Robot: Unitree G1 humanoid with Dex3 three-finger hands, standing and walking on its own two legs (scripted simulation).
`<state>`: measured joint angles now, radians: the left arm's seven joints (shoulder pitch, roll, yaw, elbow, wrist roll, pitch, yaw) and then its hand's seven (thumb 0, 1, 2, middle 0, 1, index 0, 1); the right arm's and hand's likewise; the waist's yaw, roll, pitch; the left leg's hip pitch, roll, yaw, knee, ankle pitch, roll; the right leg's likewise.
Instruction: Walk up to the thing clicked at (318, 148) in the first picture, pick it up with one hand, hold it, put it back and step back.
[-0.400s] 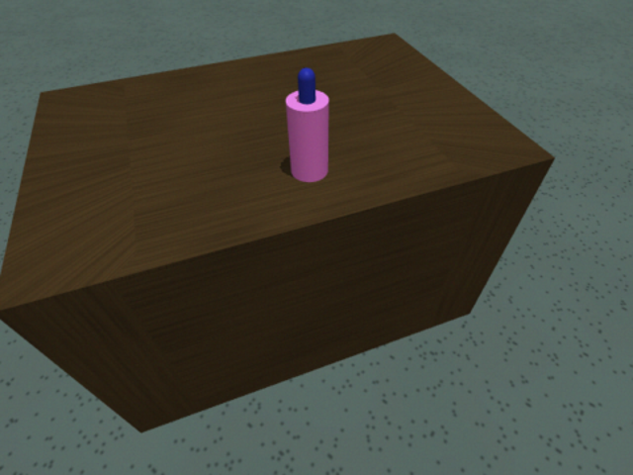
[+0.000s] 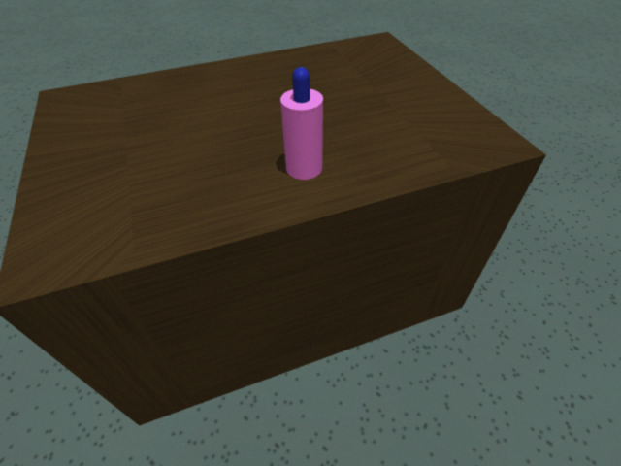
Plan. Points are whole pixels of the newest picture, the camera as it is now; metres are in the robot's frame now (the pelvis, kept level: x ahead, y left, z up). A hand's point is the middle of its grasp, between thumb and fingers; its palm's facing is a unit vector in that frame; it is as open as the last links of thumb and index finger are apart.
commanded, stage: stand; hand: right
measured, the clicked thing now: (302, 123) +0.76 +0.04 +0.03
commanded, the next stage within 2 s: walk up in 0.72 s
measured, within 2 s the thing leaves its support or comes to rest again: neither
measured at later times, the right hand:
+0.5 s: hand out of the picture +0.08 -0.25 -0.16, palm faces -0.04 +0.94 -0.34, open 7.4 cm
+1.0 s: hand out of the picture +0.13 -0.23 -0.15, palm faces -0.17 +0.91 -0.39, open 7.4 cm
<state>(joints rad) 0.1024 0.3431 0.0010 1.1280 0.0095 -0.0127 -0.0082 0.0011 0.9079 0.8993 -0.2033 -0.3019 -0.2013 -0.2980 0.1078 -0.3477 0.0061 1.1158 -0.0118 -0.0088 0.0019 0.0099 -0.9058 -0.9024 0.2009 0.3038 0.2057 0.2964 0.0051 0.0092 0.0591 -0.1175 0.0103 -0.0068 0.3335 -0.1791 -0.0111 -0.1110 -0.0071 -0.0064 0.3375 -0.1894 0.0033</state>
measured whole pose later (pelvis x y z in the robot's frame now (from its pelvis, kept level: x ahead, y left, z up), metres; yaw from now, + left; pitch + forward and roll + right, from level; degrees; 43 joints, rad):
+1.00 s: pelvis +0.04 +0.05 -0.02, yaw +8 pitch -3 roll -2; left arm 0.25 0.43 0.09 0.95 0.05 -0.05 -0.03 0.00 0.90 0.90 -0.21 -0.30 -0.20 -0.30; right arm 0.26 -0.43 -0.11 0.95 -0.04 0.03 0.10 0.01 -0.91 -0.90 0.20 0.30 0.20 0.30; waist 0.02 0.01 0.08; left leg -0.40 0.12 0.00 0.67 -0.29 -0.01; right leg -0.05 -0.10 -0.13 0.46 -0.36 0.03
